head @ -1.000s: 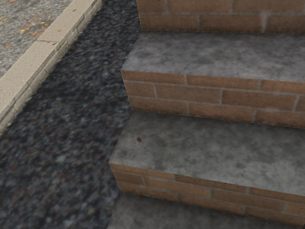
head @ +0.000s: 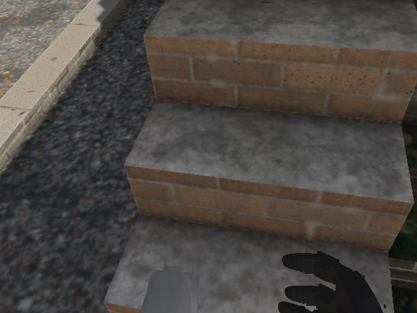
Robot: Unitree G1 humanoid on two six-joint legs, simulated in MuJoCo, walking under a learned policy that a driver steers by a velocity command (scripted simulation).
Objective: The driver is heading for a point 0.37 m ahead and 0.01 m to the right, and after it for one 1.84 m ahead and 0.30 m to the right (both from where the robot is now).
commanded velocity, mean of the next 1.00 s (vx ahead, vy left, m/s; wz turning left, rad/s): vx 0.23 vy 0.00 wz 0.00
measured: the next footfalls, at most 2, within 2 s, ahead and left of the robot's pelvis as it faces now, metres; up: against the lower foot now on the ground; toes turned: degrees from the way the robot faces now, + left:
left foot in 0.08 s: +0.24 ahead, +0.10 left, +0.20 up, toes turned +3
right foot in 0.54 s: +0.44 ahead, -0.17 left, +0.39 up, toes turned -4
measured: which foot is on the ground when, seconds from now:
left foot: up 0.00-0.06, down 0.08-0.60, up 0.62-0.96, down 0.98-1.00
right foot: down 0.00-0.10, up 0.12-0.52, down 0.54-1.00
